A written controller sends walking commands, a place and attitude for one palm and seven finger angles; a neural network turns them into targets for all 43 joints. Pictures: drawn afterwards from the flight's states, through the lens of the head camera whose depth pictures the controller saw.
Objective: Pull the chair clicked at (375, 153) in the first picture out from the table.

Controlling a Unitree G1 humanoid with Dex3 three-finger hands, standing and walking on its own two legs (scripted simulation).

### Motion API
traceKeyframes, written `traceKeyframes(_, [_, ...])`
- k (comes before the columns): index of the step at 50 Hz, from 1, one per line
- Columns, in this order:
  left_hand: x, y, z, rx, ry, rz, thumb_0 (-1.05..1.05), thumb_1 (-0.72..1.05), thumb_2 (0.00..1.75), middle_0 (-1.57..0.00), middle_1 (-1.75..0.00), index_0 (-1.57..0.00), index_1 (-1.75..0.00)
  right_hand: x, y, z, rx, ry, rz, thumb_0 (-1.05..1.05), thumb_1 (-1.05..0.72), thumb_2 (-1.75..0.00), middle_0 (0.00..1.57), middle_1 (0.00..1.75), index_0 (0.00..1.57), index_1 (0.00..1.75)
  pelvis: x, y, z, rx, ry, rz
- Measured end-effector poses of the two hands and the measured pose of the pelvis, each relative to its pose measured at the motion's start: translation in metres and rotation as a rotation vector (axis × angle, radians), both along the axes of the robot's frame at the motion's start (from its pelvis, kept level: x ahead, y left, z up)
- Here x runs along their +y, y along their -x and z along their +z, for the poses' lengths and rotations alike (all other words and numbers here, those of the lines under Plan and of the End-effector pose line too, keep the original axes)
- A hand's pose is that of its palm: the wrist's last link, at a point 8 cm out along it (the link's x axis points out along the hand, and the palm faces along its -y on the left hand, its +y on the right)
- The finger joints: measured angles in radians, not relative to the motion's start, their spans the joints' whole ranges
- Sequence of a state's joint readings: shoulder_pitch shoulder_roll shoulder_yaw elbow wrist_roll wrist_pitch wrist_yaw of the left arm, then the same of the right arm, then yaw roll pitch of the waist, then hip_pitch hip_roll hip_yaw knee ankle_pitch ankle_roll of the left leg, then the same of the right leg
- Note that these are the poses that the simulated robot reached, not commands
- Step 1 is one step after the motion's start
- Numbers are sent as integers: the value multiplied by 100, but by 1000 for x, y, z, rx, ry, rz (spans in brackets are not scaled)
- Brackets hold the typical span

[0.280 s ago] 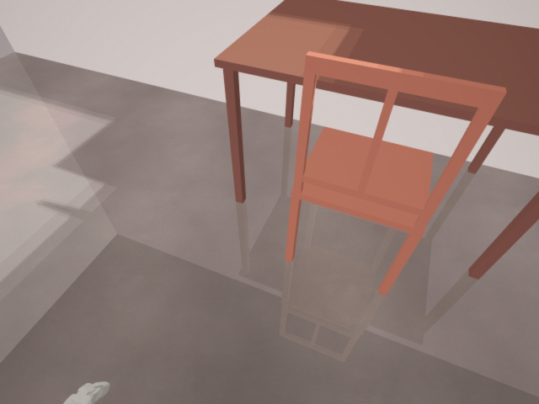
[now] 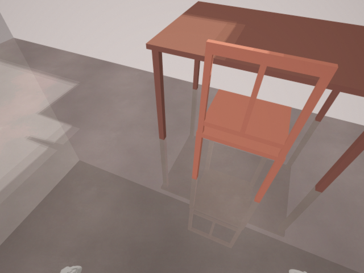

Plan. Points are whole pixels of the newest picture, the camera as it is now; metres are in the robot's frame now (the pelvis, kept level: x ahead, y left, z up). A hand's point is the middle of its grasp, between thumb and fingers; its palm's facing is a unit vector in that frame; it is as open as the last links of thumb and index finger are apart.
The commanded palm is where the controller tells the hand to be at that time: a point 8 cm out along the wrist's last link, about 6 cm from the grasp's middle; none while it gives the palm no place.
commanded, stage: stand and wait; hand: left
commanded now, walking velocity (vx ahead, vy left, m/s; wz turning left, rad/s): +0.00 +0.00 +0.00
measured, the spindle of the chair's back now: (251, 102) +0.77 -0.24 -0.08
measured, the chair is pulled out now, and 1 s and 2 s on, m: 0.00 0.00 0.00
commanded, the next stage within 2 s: look at it before walking up in 0.54 s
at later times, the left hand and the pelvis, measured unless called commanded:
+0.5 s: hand out of the picture +0.06 +0.25 -0.15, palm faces -0.02 -0.94 -0.34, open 7.4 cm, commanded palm none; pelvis -0.01 +0.00 +0.00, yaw +0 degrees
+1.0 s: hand out of the picture +0.07 +0.24 -0.15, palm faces -0.02 -0.94 -0.33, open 7.4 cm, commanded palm none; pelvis -0.01 -0.01 +0.01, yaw +0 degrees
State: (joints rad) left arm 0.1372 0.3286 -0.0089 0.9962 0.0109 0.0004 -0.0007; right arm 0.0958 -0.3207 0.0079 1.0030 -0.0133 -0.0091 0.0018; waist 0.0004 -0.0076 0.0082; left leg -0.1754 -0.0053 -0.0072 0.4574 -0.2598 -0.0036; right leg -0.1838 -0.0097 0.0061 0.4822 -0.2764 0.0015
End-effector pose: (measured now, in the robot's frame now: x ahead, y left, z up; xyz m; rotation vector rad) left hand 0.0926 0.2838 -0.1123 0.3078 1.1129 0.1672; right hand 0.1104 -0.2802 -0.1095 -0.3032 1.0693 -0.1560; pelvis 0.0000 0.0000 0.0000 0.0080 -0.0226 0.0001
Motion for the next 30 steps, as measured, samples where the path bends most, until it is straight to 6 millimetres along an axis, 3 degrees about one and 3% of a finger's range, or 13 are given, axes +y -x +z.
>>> traceKeyframes(14, [5, 35, -4, 94, -13, 37, 0, 90, 89, -20, -30, -20, -30, -14, 46, -6, 124, 19, -43, 0, -91, -89, 20, 30, 20, 30, -4, 7, 3, -4, 3, 3])
traceKeyframes(30, [4, 32, 0, 82, -17, 30, 0, 90, 89, -20, -30, -20, -30, -12, 58, -9, 141, 4, -56, 0, -91, -89, 20, 30, 20, 30, -5, 12, 5, -5, 2, 0])
